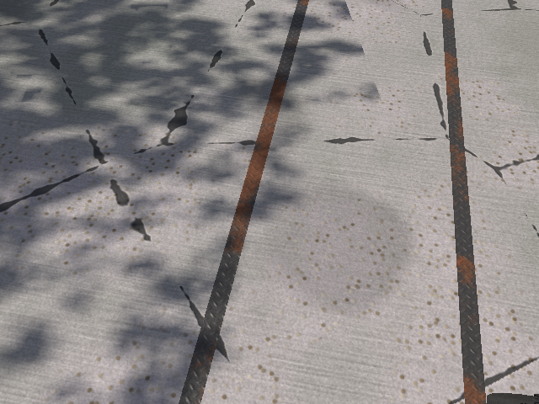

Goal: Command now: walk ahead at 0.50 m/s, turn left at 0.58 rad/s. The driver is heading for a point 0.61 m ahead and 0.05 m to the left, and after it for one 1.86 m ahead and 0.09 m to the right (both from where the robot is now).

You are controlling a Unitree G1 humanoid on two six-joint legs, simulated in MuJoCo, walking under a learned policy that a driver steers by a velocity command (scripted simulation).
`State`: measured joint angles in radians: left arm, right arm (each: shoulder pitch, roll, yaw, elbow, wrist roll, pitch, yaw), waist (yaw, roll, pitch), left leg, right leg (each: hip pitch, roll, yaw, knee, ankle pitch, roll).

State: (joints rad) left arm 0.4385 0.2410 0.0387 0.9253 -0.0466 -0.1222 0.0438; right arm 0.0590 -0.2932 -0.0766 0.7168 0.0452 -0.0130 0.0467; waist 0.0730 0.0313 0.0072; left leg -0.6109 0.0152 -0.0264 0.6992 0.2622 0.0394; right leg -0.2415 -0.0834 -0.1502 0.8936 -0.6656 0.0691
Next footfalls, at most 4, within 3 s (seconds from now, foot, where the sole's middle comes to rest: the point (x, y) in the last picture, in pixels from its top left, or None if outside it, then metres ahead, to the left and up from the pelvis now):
0.08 left None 0.18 0.08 -0.84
0.46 right None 0.48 -0.05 -0.84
0.90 left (208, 374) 0.57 0.22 -0.84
1.32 right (309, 391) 0.55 -0.05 -0.84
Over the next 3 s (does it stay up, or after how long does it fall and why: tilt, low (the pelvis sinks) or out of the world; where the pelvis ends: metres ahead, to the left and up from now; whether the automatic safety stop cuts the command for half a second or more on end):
stays up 0.74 -0.05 -0.09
